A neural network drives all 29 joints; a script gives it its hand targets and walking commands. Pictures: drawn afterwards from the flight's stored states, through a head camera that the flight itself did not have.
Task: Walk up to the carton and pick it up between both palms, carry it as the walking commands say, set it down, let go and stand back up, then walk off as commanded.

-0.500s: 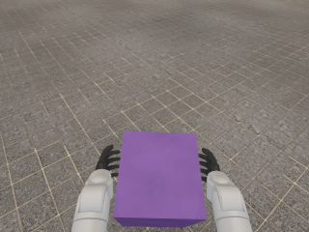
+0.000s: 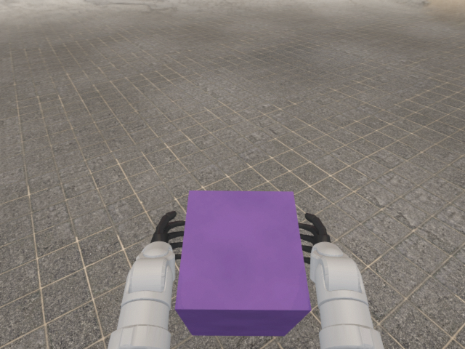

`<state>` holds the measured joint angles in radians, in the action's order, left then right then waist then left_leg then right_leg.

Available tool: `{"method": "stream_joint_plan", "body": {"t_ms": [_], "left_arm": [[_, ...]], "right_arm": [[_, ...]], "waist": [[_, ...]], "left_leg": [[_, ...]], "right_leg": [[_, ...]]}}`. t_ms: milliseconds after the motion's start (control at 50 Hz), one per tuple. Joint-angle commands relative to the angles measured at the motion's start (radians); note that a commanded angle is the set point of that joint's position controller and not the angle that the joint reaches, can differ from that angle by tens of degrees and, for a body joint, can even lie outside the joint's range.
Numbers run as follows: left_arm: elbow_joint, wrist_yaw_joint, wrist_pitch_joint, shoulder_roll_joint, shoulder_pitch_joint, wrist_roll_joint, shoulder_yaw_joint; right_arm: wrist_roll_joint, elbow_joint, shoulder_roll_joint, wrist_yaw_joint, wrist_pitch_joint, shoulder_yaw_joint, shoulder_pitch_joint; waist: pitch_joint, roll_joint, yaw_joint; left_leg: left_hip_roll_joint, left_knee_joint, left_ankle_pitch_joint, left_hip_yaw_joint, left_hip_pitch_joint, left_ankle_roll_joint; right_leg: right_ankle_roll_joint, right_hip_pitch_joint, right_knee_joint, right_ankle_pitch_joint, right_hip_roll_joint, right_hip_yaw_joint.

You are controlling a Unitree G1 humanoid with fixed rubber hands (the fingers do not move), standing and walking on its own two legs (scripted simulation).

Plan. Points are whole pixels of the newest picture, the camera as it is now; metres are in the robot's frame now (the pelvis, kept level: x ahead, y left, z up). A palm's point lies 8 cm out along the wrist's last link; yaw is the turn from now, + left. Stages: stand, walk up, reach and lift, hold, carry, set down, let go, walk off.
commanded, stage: hold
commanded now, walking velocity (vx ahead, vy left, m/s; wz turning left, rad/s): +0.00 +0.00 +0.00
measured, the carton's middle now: (239, 267) +0.31 -0.01 -0.03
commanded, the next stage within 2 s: set down in 0.12 s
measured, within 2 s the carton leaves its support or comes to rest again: neither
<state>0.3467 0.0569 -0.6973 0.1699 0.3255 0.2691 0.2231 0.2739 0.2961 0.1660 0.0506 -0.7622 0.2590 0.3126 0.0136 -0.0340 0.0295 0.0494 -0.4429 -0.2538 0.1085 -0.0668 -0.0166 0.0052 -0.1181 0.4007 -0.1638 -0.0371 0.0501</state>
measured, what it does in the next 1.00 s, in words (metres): stands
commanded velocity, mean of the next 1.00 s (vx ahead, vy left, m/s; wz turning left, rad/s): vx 0.00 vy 0.00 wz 0.00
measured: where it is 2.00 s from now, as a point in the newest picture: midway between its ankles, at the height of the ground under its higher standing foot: outside the picture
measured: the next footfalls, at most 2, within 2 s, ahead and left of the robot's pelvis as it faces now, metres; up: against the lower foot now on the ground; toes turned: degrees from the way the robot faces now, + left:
none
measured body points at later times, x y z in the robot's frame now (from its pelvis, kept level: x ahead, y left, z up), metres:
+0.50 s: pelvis -0.02 +0.00 -0.01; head -0.03 +0.00 +0.44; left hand +0.31 +0.12 +0.00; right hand +0.27 -0.17 -0.01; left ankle +0.00 +0.11 -0.74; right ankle +0.04 -0.12 -0.74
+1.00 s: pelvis -0.02 +0.00 -0.03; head +0.09 -0.03 +0.40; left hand +0.34 +0.10 -0.08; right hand +0.30 -0.19 -0.09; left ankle +0.00 +0.11 -0.74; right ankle +0.04 -0.12 -0.74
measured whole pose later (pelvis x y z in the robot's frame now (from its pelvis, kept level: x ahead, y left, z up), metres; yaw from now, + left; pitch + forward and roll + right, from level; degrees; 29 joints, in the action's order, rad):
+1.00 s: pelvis -0.02 +0.00 -0.03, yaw +0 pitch +14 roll +0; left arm 0.61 0.05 -0.28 0.19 0.50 0.31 0.38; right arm 0.32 0.48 0.19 0.03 -0.35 0.44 0.43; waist 0.00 -0.05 0.07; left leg 0.09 -0.75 -0.31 0.11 -0.67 0.00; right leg 0.00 -0.73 0.72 -0.23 -0.05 0.08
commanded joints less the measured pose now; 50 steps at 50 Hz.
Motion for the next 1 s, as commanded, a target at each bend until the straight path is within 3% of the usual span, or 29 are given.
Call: {"method": "stream_joint_plan", "body": {"t_ms": [0, 40, 80, 100, 120, 140, 160, 200, 220, 240, 320, 340, 360, 380, 420, 440, 480, 500, 560, 580, 620, 660, 700, 720, 760, 780, 840, 920, 980], "left_arm": [[-0.050, -0.311, 0.004, 0.940, 0.350, -0.273, -0.555], [-0.130, -0.314, 0.031, 0.941, 0.429, -0.301, -0.597], [-0.201, -0.301, 0.026, 0.913, 0.438, -0.288, -0.601], [-0.183, -0.296, 0.016, 0.892, 0.396, -0.286, -0.601], [-0.169, -0.313, 0.018, 0.963, 0.351, -0.320, -0.654], [-0.179, -0.309, 0.038, 0.989, 0.342, -0.338, -0.661], [-0.197, -0.302, 0.036, 0.962, 0.347, -0.326, -0.659], [-0.159, -0.306, 0.048, 0.929, 0.357, -0.304, -0.625], [-0.199, -0.305, 0.069, 0.936, 0.373, -0.327, -0.654], [-0.201, -0.293, 0.080, 0.918, 0.344, -0.303, -0.626], [-0.075, -0.267, 0.121, 0.942, 0.414, -0.211, -0.496], [-0.061, -0.268, 0.136, 0.946, 0.431, -0.208, -0.487], [0.039, -0.280, 0.138, 0.991, 0.435, -0.217, -0.474], [0.108, -0.275, 0.145, 1.003, 0.380, -0.175, -0.432], [0.075, -0.291, 0.187, 1.074, 0.570, -0.253, -0.523], [0.099, -0.295, 0.204, 1.070, 0.629, -0.250, -0.522], [0.172, -0.296, 0.215, 1.068, 0.668, -0.205, -0.455], [0.206, -0.294, 0.232, 1.043, 0.687, -0.191, -0.446], [0.287, -0.284, 0.265, 1.016, 0.605, -0.140, -0.358], [0.260, -0.273, 0.275, 1.021, 0.623, -0.127, -0.360], [0.268, -0.270, 0.312, 0.981, 0.647, -0.131, -0.337], [0.314, -0.273, 0.336, 0.986, 0.620, -0.109, -0.328], [0.336, -0.270, 0.356, 0.994, 0.676, -0.125, -0.339], [0.275, -0.260, 0.381, 0.979, 0.738, -0.106, -0.343], [0.302, -0.262, 0.401, 1.000, 0.668, -0.137, -0.384], [0.258, -0.243, 0.413, 0.992, 0.675, -0.105, -0.373], [0.297, -0.253, 0.447, 0.966, 0.711, -0.115, -0.392], [0.326, -0.248, 0.451, 0.961, 0.644, -0.077, -0.355], [0.290, -0.250, 0.471, 1.006, 0.664, -0.103, -0.389]], "right_arm": [[-0.289, -0.092, 0.998, -0.266, 0.028, -0.590, 0.400], [-0.291, -0.154, 0.984, -0.267, 0.048, -0.602, 0.461], [-0.325, -0.211, 1.005, -0.273, 0.055, -0.631, 0.481], [-0.317, -0.171, 0.986, -0.276, 0.043, -0.614, 0.440], [-0.278, -0.167, 0.935, -0.246, 0.040, -0.571, 0.226], [-0.310, -0.227, 0.914, -0.248, 0.053, -0.603, 0.305], [-0.292, -0.168, 0.928, -0.242, 0.050, -0.584, 0.227], [-0.291, -0.191, 0.899, -0.236, 0.058, -0.587, 0.300], [-0.299, -0.246, 0.901, -0.237, 0.073, -0.630, 0.312], [-0.328, -0.280, 0.901, -0.249, 0.087, -0.653, 0.401], [-0.304, -0.167, 0.873, -0.287, 0.128, -0.640, 0.567], [-0.295, -0.171, 0.897, -0.289, 0.137, -0.650, 0.594], [-0.307, -0.133, 0.894, -0.284, 0.147, -0.633, 0.642], [-0.312, -0.168, 0.878, -0.292, 0.167, -0.630, 0.731], [-0.260, -0.029, 0.887, -0.295, 0.201, -0.553, 0.664], [-0.248, 0.002, 0.907, -0.294, 0.213, -0.517, 0.674], [-0.146, 0.166, 0.874, -0.289, 0.222, -0.381, 0.560], [-0.127, 0.191, 0.866, -0.279, 0.237, -0.339, 0.592], [-0.148, 0.187, 0.907, -0.279, 0.266, -0.378, 0.647], [-0.142, 0.206, 0.931, -0.288, 0.273, -0.373, 0.622], [-0.145, 0.213, 0.934, -0.279, 0.281, -0.416, 0.664], [-0.155, 0.168, 0.913, -0.275, 0.325, -0.421, 0.697], [-0.138, 0.224, 0.901, -0.279, 0.338, -0.398, 0.689], [-0.139, 0.186, 0.892, -0.289, 0.370, -0.418, 0.752], [-0.142, 0.208, 0.907, -0.276, 0.392, -0.426, 0.646], [-0.161, 0.184, 0.922, -0.284, 0.409, -0.472, 0.694], [-0.145, 0.134, 0.946, -0.261, 0.444, -0.516, 0.759], [-0.110, 0.247, 0.920, -0.258, 0.454, -0.449, 0.639], [-0.070, 0.265, 0.873, -0.263, 0.488, -0.419, 0.576]], "waist": [[0.257, 0.042, 0.011], [0.307, 0.074, 0.042], [0.294, 0.014, -0.010], [0.288, 0.068, 0.023], [0.215, -0.010, 0.147], [0.261, 0.016, 0.123], [0.276, 0.040, 0.140], [0.253, -0.019, 0.110], [0.268, 0.058, 0.107], [0.276, 0.050, 0.043], [0.252, 0.034, -0.085], [0.215, 0.103, -0.078], [0.207, 0.088, -0.044], [0.191, 0.070, -0.078], [0.262, 0.056, 0.056], [0.351, -0.020, 0.053], [0.218, -0.024, 0.159], [0.234, -0.002, 0.164], [0.269, -0.011, 0.061], [0.327, -0.026, 0.063], [0.333, 0.093, 0.055], [0.353, 0.061, 0.038], [0.368, 0.078, 0.067], [0.433, 0.016, 0.009], [0.503, 0.044, 0.079], [0.571, -0.021, -0.006], [0.652, 0.060, 0.023], [0.568, 0.041, 0.054], [0.624, -0.015, 0.103]], "left_leg": [[0.024, 0.174, 0.358, 0.038, 0.005, 0.001], [0.023, 0.175, 0.370, 0.054, 0.005, -0.011], [0.034, 0.177, 0.344, 0.033, -0.016, -0.001], [0.032, 0.174, 0.336, 0.045, 0.033, -0.001], [0.031, 0.144, 0.338, 0.013, -0.061, 0.006], [0.020, 0.115, 0.401, 0.041, -0.025, 0.002], [0.032, 0.115, 0.387, 0.031, 0.022, 0.006], [0.048, 0.131, 0.246, 0.024, -0.084, 0.000], [0.041, 0.117, 0.285, 0.030, -0.094, -0.008], [0.040, 0.114, 0.275, 0.033, -0.087, -0.015], [0.053, 0.086, 0.027, -0.004, -0.158, -0.009], [0.039, 0.087, -0.045, 0.009, -0.198, -0.029], [0.028, 0.088, -0.117, 0.029, -0.241, -0.041], [0.023, 0.087, -0.070, 0.032, -0.249, -0.034], [0.017, 0.052, -0.024, 0.047, -0.157, -0.017], [0.013, 0.039, -0.008, 0.041, -0.144, -0.007], [0.004, 0.040, -0.080, 0.049, -0.225, 0.000], [0.012, 0.017, -0.061, 0.043, -0.282, 0.002], [0.029, -0.017, -0.037, 0.025, -0.320, -0.006], [0.038, -0.036, 0.054, 0.019, -0.310, 0.003], [0.045, -0.056, 0.027, 0.011, -0.417, -0.014], [0.039, -0.054, 0.007, 0.022, -0.400, -0.016], [0.042, -0.074, 0.009, 0.025, -0.388, -0.019], [0.044, -0.080, 0.040, 0.013, -0.432, -0.010], [0.045, -0.121, 0.102, 0.026, -0.423, -0.004], [0.049, -0.140, 0.173, 0.009, -0.398, 0.002], [0.085, -0.208, 0.130, -0.009, -0.488, -0.011], [0.078, -0.213, 0.108, 0.002, -0.532, -0.009], [0.085, -0.241, 0.208, 0.003, -0.525, 0.010]], "right_leg": [[-0.012, 0.363, -0.081, 0.488, -0.036, 0.051], [-0.014, 0.390, -0.087, 0.466, -0.031, 0.047], [0.003, 0.399, -0.063, 0.457, -0.037, 0.060], [0.000, 0.363, -0.076, 0.427, -0.041, 0.055], [0.015, 0.296, -0.087, 0.421, -0.039, 0.061], [0.009, 0.288, -0.079, 0.389, -0.043, 0.056], [0.003, 0.265, -0.083, 0.445, -0.042, 0.064], [0.007, 0.316, -0.070, 0.331, -0.037, 0.052], [-0.005, 0.331, -0.056, 0.361, -0.043, 0.048], [-0.010, 0.296, -0.035, 0.314, -0.043, 0.041], [0.017, 0.205, -0.013, 0.052, -0.023, 0.052], [0.013, 0.202, 0.004, -0.027, -0.021, 0.037], [0.012, 0.190, 0.019, -0.092, -0.012, 0.032], [0.016, 0.168, 0.041, -0.059, -0.015, 0.027], [0.025, 0.049, 0.056, -0.035, -0.035, 0.011], [0.032, 0.066, 0.071, -0.002, -0.030, 0.022], [0.044, -0.035, 0.078, -0.024, -0.039, 0.012], [0.035, -0.037, 0.097, -0.011, -0.040, -0.009], [0.034, 0.010, 0.111, 0.015, -0.034, 0.017], [0.034, -0.010, 0.123, 0.095, -0.041, 0.014], [0.004, 0.062, 0.134, 0.096, -0.040, 0.018], [0.005, 0.011, 0.159, 0.072, -0.040, 0.014], [0.003, -0.077, 0.160, 0.049, -0.049, 0.015], [0.006, -0.086, 0.213, 0.096, -0.054, 0.001], [0.004, -0.046, 0.224, 0.166, -0.049, 0.010], [0.012, -0.070, 0.258, 0.212, -0.059, 0.017], [-0.012, -0.060, 0.271, 0.230, -0.050, 0.033], [-0.010, -0.210, 0.306, 0.185, -0.063, 0.010], [0.002, -0.235, 0.330, 0.297, -0.069, 0.017]]}}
